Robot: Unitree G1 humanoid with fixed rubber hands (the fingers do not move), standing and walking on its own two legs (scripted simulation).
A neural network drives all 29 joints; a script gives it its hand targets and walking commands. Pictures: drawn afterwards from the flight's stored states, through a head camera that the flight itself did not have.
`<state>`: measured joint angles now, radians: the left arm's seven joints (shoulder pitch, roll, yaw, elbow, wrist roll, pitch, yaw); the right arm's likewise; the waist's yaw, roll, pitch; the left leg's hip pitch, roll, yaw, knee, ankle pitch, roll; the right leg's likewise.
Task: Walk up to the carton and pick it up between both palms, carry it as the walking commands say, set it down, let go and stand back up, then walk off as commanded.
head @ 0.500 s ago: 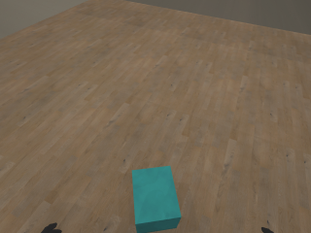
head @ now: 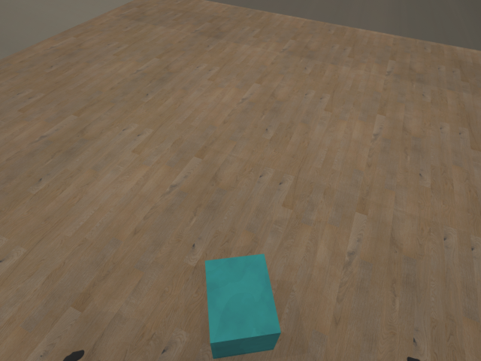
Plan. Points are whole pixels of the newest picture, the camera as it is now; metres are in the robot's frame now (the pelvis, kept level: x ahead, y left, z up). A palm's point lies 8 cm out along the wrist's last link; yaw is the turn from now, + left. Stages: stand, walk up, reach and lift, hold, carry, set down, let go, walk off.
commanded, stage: stand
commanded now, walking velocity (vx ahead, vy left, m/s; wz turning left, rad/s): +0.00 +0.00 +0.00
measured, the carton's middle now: (239, 305) +0.44 +0.00 -0.67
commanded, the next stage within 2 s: walk off in 0.18 s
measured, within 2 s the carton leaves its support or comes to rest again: neither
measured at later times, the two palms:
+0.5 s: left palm out of the picture +0.08 +0.31 -0.11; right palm out of the picture +0.07 -0.30 -0.11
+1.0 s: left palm out of the picture -0.03 +0.44 -0.13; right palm out of the picture +0.11 -0.12 -0.13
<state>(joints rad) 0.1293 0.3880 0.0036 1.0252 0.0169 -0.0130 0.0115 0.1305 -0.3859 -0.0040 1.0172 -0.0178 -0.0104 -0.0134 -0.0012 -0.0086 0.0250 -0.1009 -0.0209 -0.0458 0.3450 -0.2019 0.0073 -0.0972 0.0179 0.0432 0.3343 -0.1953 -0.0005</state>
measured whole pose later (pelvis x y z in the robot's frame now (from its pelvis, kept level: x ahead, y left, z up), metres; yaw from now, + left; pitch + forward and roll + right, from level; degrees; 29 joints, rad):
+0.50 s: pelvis +0.00 +0.01 +0.00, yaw +3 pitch -1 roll +0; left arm 0.11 0.37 0.00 1.00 0.03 0.02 0.03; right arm 0.16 -0.39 -0.01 1.04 -0.01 0.05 -0.02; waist 0.01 0.00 0.03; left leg -0.24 -0.04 -0.06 0.59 -0.32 -0.01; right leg -0.15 0.00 0.00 0.39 -0.22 0.00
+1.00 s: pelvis -0.04 +0.13 -0.01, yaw +19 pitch -1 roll +1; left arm 0.11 0.33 0.03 0.92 0.01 0.07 0.07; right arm 0.20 -0.32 -0.04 0.88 -0.03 0.08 0.02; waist -0.02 -0.02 0.10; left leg -0.27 -0.10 -0.02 0.48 -0.20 0.08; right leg -0.41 -0.05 -0.06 0.94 -0.48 0.04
